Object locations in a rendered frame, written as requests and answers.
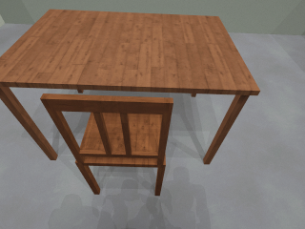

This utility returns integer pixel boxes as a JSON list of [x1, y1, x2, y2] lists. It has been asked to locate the chair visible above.
[[40, 94, 173, 197]]

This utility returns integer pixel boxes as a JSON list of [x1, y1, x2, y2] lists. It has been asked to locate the table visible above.
[[0, 9, 260, 165]]

